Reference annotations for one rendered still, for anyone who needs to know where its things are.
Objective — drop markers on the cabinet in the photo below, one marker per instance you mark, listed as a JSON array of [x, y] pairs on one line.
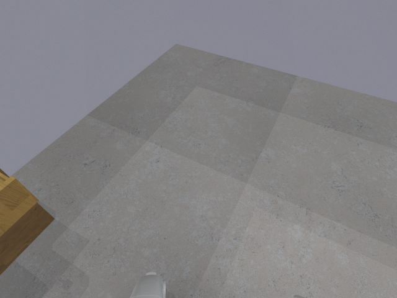
[[20, 235]]

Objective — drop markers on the left robot thigh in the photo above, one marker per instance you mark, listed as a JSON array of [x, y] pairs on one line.
[[150, 286]]

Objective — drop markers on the drawer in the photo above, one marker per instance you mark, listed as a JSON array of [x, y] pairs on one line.
[[15, 201]]

